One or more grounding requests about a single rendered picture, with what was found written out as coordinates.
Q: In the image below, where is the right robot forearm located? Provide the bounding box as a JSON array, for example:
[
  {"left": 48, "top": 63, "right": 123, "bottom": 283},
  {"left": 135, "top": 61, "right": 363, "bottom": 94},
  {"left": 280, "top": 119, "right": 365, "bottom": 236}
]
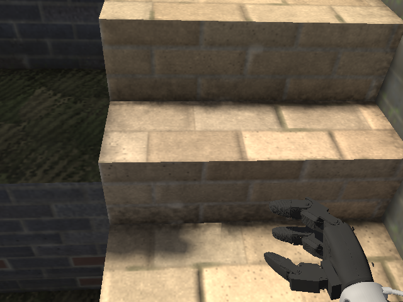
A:
[{"left": 339, "top": 282, "right": 390, "bottom": 302}]

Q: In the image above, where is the right robot hand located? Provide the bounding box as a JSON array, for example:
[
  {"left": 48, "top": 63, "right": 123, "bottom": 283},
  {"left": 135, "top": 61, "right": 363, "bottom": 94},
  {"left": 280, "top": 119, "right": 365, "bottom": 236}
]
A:
[{"left": 264, "top": 197, "right": 374, "bottom": 300}]

